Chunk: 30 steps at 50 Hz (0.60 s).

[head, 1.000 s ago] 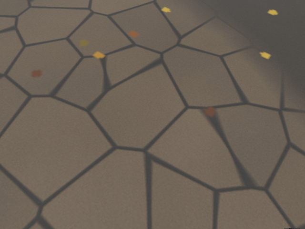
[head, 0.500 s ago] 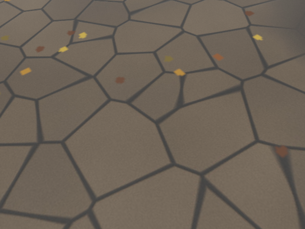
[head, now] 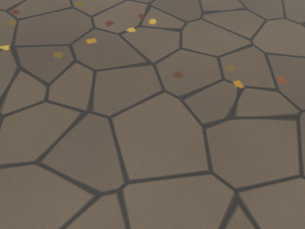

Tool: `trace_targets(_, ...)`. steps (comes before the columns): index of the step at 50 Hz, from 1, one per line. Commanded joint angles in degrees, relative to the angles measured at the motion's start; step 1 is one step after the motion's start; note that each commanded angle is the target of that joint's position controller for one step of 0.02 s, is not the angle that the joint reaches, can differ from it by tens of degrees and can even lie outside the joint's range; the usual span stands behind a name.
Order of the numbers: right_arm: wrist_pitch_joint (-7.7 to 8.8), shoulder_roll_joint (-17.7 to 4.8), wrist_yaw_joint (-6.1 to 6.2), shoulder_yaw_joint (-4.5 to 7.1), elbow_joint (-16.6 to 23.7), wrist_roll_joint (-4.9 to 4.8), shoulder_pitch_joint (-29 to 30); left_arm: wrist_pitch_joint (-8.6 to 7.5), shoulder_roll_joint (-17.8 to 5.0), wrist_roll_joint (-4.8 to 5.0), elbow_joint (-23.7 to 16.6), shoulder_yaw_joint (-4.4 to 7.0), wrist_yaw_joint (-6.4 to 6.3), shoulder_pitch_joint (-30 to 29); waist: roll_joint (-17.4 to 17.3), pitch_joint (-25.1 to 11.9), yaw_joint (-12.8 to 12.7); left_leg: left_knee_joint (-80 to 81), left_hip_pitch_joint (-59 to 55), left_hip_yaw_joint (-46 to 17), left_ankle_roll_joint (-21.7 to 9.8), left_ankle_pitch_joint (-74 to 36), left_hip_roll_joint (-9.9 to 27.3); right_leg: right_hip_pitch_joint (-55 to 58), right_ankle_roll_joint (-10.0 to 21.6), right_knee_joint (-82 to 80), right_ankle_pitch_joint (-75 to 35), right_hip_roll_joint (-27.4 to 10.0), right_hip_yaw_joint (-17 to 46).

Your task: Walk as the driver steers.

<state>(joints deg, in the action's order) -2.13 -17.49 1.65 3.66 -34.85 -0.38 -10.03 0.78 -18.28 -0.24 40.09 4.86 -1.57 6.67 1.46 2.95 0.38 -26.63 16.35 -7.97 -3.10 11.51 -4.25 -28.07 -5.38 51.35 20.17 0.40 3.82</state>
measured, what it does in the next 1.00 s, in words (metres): walks ahead, turning left: right foot, then left foot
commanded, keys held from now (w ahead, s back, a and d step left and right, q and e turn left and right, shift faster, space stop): q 0.02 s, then w+q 0.70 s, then w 0.04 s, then w+e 0.24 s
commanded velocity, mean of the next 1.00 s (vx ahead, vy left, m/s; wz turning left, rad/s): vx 0.37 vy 0.00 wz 0.47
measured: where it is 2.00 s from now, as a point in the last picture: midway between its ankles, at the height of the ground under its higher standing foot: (77, 164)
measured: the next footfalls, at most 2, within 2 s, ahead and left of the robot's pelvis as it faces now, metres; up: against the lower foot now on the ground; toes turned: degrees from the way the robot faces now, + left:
right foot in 0.16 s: +0.06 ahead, -0.13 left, +0.00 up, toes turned +11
left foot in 0.62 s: +0.26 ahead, +0.23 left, +0.00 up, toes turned +25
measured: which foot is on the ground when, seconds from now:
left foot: down 0.00-0.16, up 0.18-0.60, down 0.62-1.00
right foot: up 0.00-0.14, down 0.16-0.62, up 0.64-1.00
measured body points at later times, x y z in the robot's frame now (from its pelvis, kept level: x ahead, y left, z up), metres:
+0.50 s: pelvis +0.10 +0.01 +0.00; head +0.13 +0.01 +0.45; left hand +0.04 +0.30 -0.12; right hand +0.36 -0.17 -0.09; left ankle +0.18 +0.20 -0.69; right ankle +0.03 -0.14 -0.74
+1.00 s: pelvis +0.33 +0.18 +0.00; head +0.34 +0.21 +0.45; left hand +0.37 +0.49 -0.10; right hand +0.52 -0.03 -0.11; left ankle +0.22 +0.21 -0.74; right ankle +0.59 +0.13 -0.68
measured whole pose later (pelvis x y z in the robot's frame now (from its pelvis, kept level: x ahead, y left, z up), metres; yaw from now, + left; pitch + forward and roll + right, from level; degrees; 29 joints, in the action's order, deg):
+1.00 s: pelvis +0.33 +0.18 +0.00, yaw +27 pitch +1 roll +1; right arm 4.7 -15.6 -0.4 1.8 -43.3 0.2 -17.6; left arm -4.6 -17.4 1.0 40.0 2.2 1.5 9.1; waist 3.2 1.6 2.8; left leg -12.8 -0.8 -0.4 -5.3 14.2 -6.3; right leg -41.0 -1.0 39.9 -8.3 -6.4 1.0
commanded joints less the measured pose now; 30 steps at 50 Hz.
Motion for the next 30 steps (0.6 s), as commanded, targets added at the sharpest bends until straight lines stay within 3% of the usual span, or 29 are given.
trace_targets(1,0.43,-10.7,0.07,3.2,3.8,0.02,1.5,-1.22,-4.1,0.24,-4.7,0.88,0.33,-2.2,-9.9,-6.7,0.8,5.6,-6.5,-17.1,-10.6,-10.2,13.6,0.4,0.3,-6.0,1.1,0.8,1.1)
trace_targets(5,0.36,-10.3,-0.59,2.94,3.4,-0.81,1.3,-2.53,-4.7,1.36,-5.2,1.2,1.35,-1.1,-11.0,-6.0,0.7,8.3,-2.3,-23.0,-10.2,15.6,11.4,7.4,2.9,-15.5,2.0,2.1,0.2)
trace_targets(7,0.36,-9.2,-0.47,2.45,3.5,-1.17,2.8,-3.56,-4.0,1.68,-3.9,1.49,1.6,3.3,-10.0,-5.0,-2.7,6.1,3.2,-22.8,-7.8,21.5,8.2,17.5,5.1,-27.4,-4.5,1.8,-0.8)
trace_targets(8,0.62,-6.9,-0.26,1.79,3.5,-1.13,2.4,-3.92,-5.6,1.23,-3.0,2.09,1.3,7.0,-6.6,-6.2,-4.0,0.0,10.0,-19.5,-4.8,24.9,5.4,26.6,7.2,-30.1,-4.6,-3.2,2.7)
trace_targets(9,0.89,-2.8,-0.26,0.7,4.0,-0.95,1.1,-4.01,-9.3,-0.17,-2.5,2.64,0.92,12.0,4.4,-8.8,-4.3,-17.0,19.6,-8.1,-0.5,26.8,-1.4,34.6,11.9,-34.0,8.0,-15.2,16.7)
trace_targets(10,1.93,-5.9,-0.29,1.61,6.7,-1.38,3.9,-4.69,-12.7,-1.76,-1.6,3.52,1.74,12.9,11.6,-2.8,-4.0,-26.4,29.8,-4.1,0.6,22.8,-1.9,28.9,18.6,-40.4,18.9,-23.4,33.9)
trace_targets(11,2.37,-9.3,-0.32,2.57,6.2,-0.89,4.0,-5.26,-9.5,-1.1,-2.8,2.68,1.5,8.7,8.9,1.0,-2.4,-32.3,31.8,-3.9,1.5,17.7,2.5,26.3,18.9,-41.1,21.5,-23.0,31.4)
trace_targets(12,2.36,-10.0,-0.58,3.06,4.7,-0.69,2.3,-5.33,-6.9,-0.12,-3.3,1.91,0.88,6.4,8.2,2.1,-1.5,-34.5,32.1,-2.7,2.5,13.6,3.3,26.0,16.7,-41.3,19.0,-19.8,25.7)
trace_targets(14,2.37,-8.2,-1.11,2.92,3.5,-0.49,1.3,-5.09,-5.4,0.5,-3.4,1.2,0.05,6.4,6.7,1.8,-2.0,-38.1,32.6,-0.7,4.3,7.4,4.7,27.1,14.0,-41.6,10.3,-16.5,17.0)
trace_targets(16,2.94,-5.5,-1.78,2.18,3.7,-0.85,2.6,-5.51,-5.2,-0.18,-2.8,0.94,-0.24,9.0,5.7,1.6,-3.2,-39.6,32.1,1.3,5.0,2.2,5.7,26.3,13.6,-42.7,2.2,-14.9,9.7)
trace_targets(21,3.53,-3.0,-2.92,1.1,5.0,-0.92,6.7,-5.51,-6.7,-0.23,-1.2,1.27,0.29,12.1,5.0,2.2,-5.3,-28.9,30.9,4.3,6.5,-4.4,7.9,27.6,14.5,-43.5,-9.5,-14.8,-0.4)
trace_targets(24,3.94,-1.5,-4.14,0.21,5.9,-0.98,10.1,-5.24,-8.6,0.53,0.0,1.79,0.54,13.0,4.9,3.5,-6.3,-19.4,25.9,7.5,5.5,-6.4,8.4,26.5,13.9,-43.6,-13.0,-15.2,-5.3)
trace_targets(26,4.03,-1.7,-4.85,0.07,6.3,-1.23,11.1,-5.06,-9.7,1.35,0.9,2.16,0.76,13.6,4.6,4.3,-6.1,-14.9,22.5,9.3,3.8,-4.9,8.3,26.9,13.4,-43.4,-14.2,-16.2,-7.4)
trace_targets(28,3.94,-2.9,-5.26,0.51,6.6,-1.19,10.6,-4.68,-10.9,2.03,1.6,2.54,0.97,13.7,4.9,3.6,-4.6,-11.5,18.1,11.3,1.2,-1.4,6.7,28.6,12.7,-40.6,-24.6,-17.4,-9.3)
trace_targets(29,3.77,-4.2,-5.24,1.22,6.3,-0.97,8.5,-4.43,-11.8,2.25,1.8,2.77,0.93,13.3,5.6,1.4,-2.7,-10.4,13.2,12.9,-0.3,0.8,4.6,29.4,12.0,-35.8,-37.7,-17.4,-11.0)
trace_targets(30,3.54,-6.3,-5.07,2.51,4.8,-0.91,2.3,-4.07,-12.2,2.53,1.9,2.8,0.82,12.7,5.2,-3.1,1.4,-7.8,3.8,14.5,-2.2,0.3,1.9,28.7,10.8,-26.1,-50.0,-16.3,-13.8)
Velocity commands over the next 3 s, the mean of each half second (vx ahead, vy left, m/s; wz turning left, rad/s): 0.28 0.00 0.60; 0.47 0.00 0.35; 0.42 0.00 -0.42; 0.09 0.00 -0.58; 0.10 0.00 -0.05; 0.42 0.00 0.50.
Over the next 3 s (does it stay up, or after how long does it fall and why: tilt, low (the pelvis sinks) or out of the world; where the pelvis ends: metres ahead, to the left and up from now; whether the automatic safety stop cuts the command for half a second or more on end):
stays up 0.97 0.30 -0.02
